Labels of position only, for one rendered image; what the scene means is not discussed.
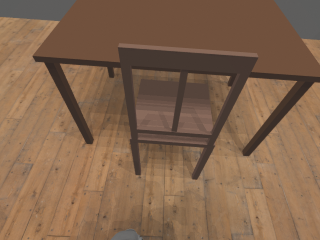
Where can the chair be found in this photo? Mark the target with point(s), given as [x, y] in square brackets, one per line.
[179, 113]

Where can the table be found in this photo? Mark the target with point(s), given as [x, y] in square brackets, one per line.
[90, 32]

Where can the left robot thigh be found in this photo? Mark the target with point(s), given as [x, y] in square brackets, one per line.
[127, 235]

